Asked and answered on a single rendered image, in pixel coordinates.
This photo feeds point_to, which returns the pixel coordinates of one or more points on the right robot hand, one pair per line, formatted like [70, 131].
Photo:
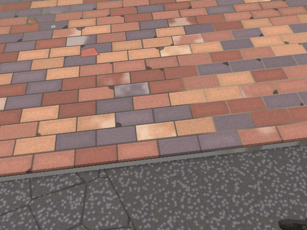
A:
[293, 224]

